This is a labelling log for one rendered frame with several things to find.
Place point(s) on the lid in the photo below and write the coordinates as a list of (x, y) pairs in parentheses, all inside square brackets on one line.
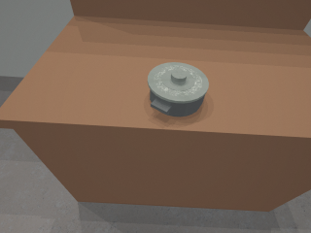
[(192, 89)]

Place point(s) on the knob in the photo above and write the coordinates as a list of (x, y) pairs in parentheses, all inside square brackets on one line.
[(178, 75)]

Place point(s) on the pot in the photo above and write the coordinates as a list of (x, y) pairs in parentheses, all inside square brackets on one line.
[(175, 109)]

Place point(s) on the table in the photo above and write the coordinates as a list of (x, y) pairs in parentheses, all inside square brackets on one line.
[(85, 110)]

